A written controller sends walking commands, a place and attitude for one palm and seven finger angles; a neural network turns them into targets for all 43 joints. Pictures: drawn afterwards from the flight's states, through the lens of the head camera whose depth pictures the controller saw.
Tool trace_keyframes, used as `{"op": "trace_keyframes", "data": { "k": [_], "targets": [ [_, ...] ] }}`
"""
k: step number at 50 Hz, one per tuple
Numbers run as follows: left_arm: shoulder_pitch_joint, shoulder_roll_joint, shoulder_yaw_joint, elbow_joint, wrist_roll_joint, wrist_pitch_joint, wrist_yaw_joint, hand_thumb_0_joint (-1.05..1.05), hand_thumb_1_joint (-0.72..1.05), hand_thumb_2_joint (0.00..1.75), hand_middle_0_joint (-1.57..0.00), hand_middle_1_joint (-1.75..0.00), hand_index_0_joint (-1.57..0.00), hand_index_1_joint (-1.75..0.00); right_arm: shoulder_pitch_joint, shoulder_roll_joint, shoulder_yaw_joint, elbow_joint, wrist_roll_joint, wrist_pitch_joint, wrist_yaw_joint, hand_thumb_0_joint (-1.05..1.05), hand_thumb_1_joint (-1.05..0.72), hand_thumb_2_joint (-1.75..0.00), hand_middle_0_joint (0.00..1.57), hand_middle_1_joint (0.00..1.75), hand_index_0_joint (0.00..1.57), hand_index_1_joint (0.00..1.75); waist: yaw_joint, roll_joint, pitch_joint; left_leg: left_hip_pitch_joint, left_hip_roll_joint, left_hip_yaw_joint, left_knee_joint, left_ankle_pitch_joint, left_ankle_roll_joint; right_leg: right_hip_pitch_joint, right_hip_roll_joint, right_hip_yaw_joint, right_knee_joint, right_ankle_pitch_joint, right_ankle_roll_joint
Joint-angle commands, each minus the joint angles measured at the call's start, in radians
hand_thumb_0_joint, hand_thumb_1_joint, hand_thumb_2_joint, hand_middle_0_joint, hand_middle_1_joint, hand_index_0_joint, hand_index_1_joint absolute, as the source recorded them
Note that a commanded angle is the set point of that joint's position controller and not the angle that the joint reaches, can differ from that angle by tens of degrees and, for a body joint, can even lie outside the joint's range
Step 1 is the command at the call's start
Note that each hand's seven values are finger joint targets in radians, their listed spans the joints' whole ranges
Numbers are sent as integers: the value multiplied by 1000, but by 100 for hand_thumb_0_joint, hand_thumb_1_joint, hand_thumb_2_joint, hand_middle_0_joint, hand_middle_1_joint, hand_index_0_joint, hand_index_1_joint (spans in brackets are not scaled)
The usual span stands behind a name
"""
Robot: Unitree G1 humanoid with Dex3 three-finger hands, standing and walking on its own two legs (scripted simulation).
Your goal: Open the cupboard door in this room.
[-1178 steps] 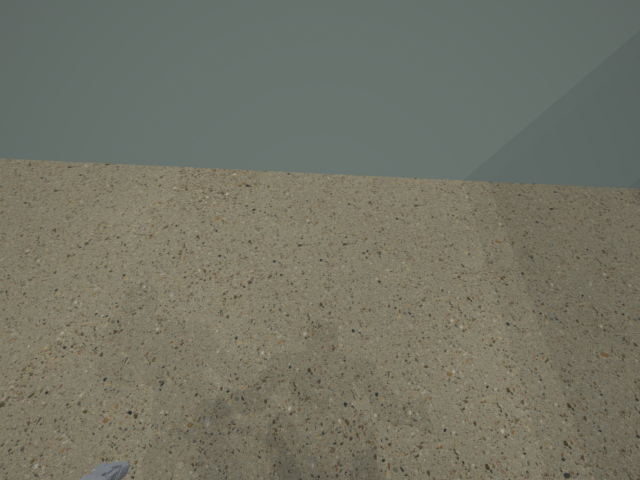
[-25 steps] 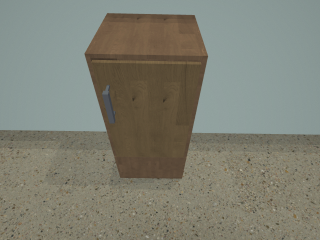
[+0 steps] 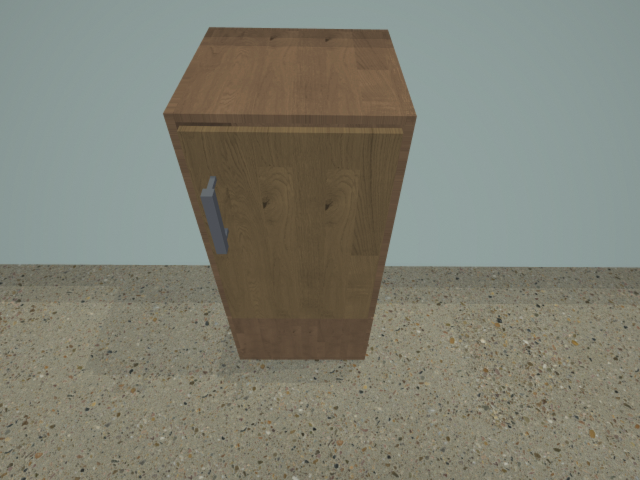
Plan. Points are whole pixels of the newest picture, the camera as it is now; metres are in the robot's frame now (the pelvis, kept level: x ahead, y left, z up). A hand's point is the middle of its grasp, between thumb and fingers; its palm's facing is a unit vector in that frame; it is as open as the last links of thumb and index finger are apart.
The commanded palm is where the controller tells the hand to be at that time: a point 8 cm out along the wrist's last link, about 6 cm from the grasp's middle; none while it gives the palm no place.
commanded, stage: shuffle to correct the standing spot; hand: left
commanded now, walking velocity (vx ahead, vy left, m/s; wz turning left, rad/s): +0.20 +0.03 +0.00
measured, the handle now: (217, 216) +0.58 +0.23 -0.05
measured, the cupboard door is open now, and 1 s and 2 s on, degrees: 0 0 0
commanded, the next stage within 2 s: come to a stop and stand still in 0.10 s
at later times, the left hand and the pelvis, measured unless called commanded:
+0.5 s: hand out of the picture +0.04 +0.16 -0.18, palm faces +0.04 -0.98 -0.18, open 7.3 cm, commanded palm none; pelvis +0.05 +0.01 +0.00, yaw +0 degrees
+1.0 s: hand out of the picture +0.06 +0.16 -0.16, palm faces -0.01 -0.97 -0.24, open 7.3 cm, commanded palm none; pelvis +0.01 -0.02 +0.00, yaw +0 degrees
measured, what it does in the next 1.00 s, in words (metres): stands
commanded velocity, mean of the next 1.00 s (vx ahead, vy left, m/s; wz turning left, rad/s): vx -0.01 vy -0.01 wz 0.00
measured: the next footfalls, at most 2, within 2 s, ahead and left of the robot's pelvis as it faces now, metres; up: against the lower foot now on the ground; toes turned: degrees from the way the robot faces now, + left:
none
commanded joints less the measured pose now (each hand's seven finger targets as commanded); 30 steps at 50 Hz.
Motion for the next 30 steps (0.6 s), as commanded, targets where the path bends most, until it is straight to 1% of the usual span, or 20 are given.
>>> {"op": "trace_keyframes", "data": {
  "k": [1, 3, 5, 7, 10, 11, 12, 13, 14, 15, 17, 18, 19, 21, 22, 24, 27, 28, 29, 30],
  "targets": [
    [78, 81, 19, -24, -1, -8, 1, 0, 90, 90, -20, -30, -20, -30, 81, -94, -14, -14, -5, -3, -6, 0, -90, -90, 20, 30, 20, 30, 3, -16, 68, -101, 118, -120, -157, -144, -1, 21, -70, 87, -76, -136, -28],
    [81, 88, 25, -31, 5, -3, -5, 0, 90, 90, -20, -30, -20, -30, 82, -106, -20, -16, -8, 3, -3, 0, -90, -90, 20, 30, 20, 30, 6, -4, 97, -124, 128, -137, -174, -274, 11, -16, -62, 83, -69, -262, -29],
    [93, 88, 32, -38, 8, -1, -11, 0, 90, 90, -20, -30, -20, -30, 81, -110, -23, -25, -11, 7, -1, 0, -90, -90, 20, 30, 20, 30, 13, -14, 140, -170, 124, -142, -164, -337, 20, -40, -60, 100, -73, -338, -36],
    [108, 88, 38, -42, 8, -3, -15, 0, 90, 90, -20, -30, -20, -30, 91, -104, -24, -32, -11, 5, -1, 0, -90, -90, 20, 30, 20, 30, 13, -32, 145, -170, 116, -132, -133, -322, 25, -49, -64, 124, -76, -362, -51],
    [126, 90, 46, -46, 4, -9, -19, 0, 90, 90, -20, -30, -20, -30, 105, -89, -20, -36, -9, -6, -2, 0, -90, -90, 20, 30, 20, 30, 15, -49, 134, -178, 94, -102, -63, -258, 25, -21, -90, 171, -81, -350, -78],
    [131, 87, 46, -44, 1, -11, -17, 0, 90, 90, -20, -30, -20, -30, 109, -80, -15, -37, -8, -11, -3, 0, -90, -90, 20, 30, 20, 30, 13, -44, 120, -160, 89, -90, -53, -198, 22, -14, -99, 179, -75, -303, -85],
    [121, 85, 42, -43, 0, -10, -14, 0, 90, 90, -20, -30, -20, -30, 119, -76, -11, -35, -5, -14, -5, 0, -90, -90, 20, 30, 20, 30, 5, -38, 124, -134, 95, -95, -68, -156, 18, -31, -92, 161, -60, -252, -78],
    [110, 70, 37, -42, 0, -10, -12, 0, 90, 90, -20, -30, -20, -30, 124, -74, -8, -30, -2, -16, -8, 0, -90, -90, 20, 30, 20, 30, -1, -22, 132, -106, 111, -106, -87, -94, 18, -45, -79, 129, -32, -164, -67],
    [107, 58, 30, -37, 0, -11, -9, 0, 90, 90, -20, -30, -20, -30, 131, -78, -7, -22, -1, -21, -12, 0, -90, -90, 20, 30, 20, 30, -2, 1, 112, -67, 129, -115, -94, 31, 21, -32, -62, 90, 12, -24, -55],
    [111, 47, 25, -29, -2, -11, -5, 0, 90, 90, -20, -30, -20, -30, 140, -87, -6, -15, 1, -27, -19, 0, -90, -90, 20, 30, 20, 30, -2, 29, 79, -24, 144, -111, -82, 238, 21, 0, -53, 55, 50, 113, -44],
    [128, 49, 21, -15, -8, -13, 5, 0, 90, 90, -20, -30, -20, -30, 140, -90, -6, -4, 6, -32, -32, 0, -90, -90, 20, 30, 20, 30, 3, 32, 31, 36, 146, -92, -28, 633, 7, 63, -60, 51, 57, 307, -30],
    [134, 57, 22, -10, -12, -11, 11, 0, 90, 90, -20, -30, -20, -30, 141, -93, -6, -3, 7, -30, -38, 0, -90, -90, 20, 30, 20, 30, 3, 33, 9, 65, 149, -84, -8, 750, -6, 86, -65, 53, 62, 380, -28],
    [134, 67, 25, -14, -13, -8, 16, 0, 90, 90, -20, -30, -20, -30, 145, -96, -9, -5, 9, -24, -42, 0, -90, -90, 20, 30, 20, 30, 1, 34, 4, 74, 149, -83, 1, 796, -13, 98, -68, 54, 72, 419, -28],
    [117, 80, 33, -33, -13, 1, 21, 0, 90, 90, -20, -30, -20, -30, 142, -108, -21, -19, 10, -15, -45, 0, -90, -90, 20, 30, 20, 30, -1, 28, -14, 93, 156, -80, 5, 821, -15, 90, -70, 48, 97, 423, -26],
    [101, 85, 34, -44, -11, 7, 22, 0, 90, 90, -20, -30, -20, -30, 132, -111, -25, -27, 11, -10, -45, 0, -90, -90, 20, 30, 20, 30, -1, 41, 7, 89, 162, -81, 2, 834, -13, 65, -66, 48, 106, 399, -23],
    [74, 86, 44, -73, -8, 17, 19, 0, 90, 90, -20, -30, -20, -30, 120, -122, -37, -38, 6, -1, -47, 0, -90, -90, 20, 30, 20, 30, -5, 51, 0, 113, 186, -93, -3, 836, 1, 22, -50, 42, 131, 289, -20],
    [36, 83, 50, -104, -4, 28, 10, 0, 90, 90, -20, -30, -20, -30, 90, -138, -50, -54, 2, 7, -47, 0, -90, -90, 20, 30, 20, 30, -4, 66, 13, 112, 222, -118, -15, 792, 40, -31, -26, 32, 158, 90, -14],
    [30, 81, 54, -110, -1, 30, 7, 0, 90, 90, -20, -30, -20, -30, 72, -139, -53, -60, -1, 9, -45, 0, -90, -90, 20, 30, 20, 30, 0, 70, 22, 83, 229, -124, -18, 726, 50, -24, -25, 32, 156, 53, -15],
    [32, 80, 53, -111, -1, 30, 5, 0, 90, 90, -20, -30, -20, -30, 51, -136, -52, -64, -2, 9, -42, 0, -90, -90, 20, 30, 20, 30, 7, 74, 20, 57, 222, -123, -20, 647, 53, -4, -29, 39, 140, 58, -17],
    [41, 85, 53, -107, 0, 26, 5, 0, 90, 90, -20, -30, -20, -30, 32, -128, -51, -66, -2, 9, -39, 0, -90, -90, 20, 30, 20, 30, 16, 38, 17, 16, 199, -114, -5, 531, 41, 36, -42, 57, 102, 159, -23]
  ]
}}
